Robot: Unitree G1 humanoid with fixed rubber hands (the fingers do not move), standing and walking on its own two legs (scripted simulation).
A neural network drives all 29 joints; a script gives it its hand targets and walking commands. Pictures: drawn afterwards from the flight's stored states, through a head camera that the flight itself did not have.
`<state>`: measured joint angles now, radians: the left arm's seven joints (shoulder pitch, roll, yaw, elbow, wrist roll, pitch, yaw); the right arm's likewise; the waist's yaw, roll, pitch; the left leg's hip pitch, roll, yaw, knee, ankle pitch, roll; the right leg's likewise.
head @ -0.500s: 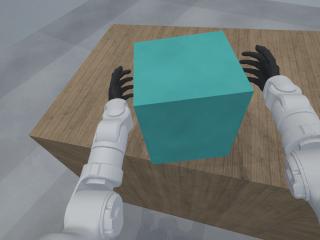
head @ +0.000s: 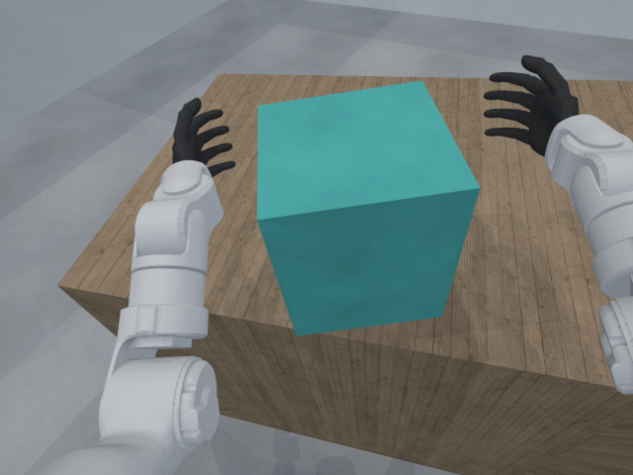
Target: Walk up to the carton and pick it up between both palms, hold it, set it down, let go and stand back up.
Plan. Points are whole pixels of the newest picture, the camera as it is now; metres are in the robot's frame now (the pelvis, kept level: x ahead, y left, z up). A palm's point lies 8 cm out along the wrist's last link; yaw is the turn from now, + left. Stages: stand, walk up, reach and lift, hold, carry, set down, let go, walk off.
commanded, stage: set down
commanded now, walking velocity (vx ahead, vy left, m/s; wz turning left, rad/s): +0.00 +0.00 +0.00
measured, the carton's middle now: (355, 216) +0.44 +0.05 +0.08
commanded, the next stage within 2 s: none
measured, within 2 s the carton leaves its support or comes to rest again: neither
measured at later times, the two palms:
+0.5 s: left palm (163, 134) +0.37 +0.23 +0.26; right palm (595, 76) +0.48 -0.17 +0.26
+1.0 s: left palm (173, 197) +0.33 +0.22 +0.21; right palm (608, 155) +0.43 -0.20 +0.20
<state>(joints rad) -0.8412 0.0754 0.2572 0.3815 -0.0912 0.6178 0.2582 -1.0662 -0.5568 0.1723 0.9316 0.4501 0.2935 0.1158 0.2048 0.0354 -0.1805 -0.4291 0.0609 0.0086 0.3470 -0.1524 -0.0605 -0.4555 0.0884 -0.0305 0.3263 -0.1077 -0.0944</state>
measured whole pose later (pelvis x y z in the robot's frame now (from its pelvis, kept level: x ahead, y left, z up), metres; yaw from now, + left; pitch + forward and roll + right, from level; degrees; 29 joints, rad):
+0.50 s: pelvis -0.01 +0.02 +0.00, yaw +1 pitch +9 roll +0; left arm -0.94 0.10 0.21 0.26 -0.11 0.84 0.30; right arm -1.21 -0.67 0.19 1.03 0.52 0.40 0.19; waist 0.19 0.04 -0.14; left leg -0.36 0.04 0.00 0.38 -0.17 -0.04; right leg -0.36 0.07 -0.03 0.33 -0.12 -0.07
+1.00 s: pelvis -0.02 +0.00 +0.00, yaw +1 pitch +6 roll +1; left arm -0.67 0.06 0.23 0.06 -0.09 0.82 0.27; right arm -0.91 -0.62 0.13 0.80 0.48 0.37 0.18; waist 0.13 0.03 -0.12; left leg -0.31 0.04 -0.01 0.35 -0.14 -0.05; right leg -0.34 0.08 -0.03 0.35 -0.12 -0.09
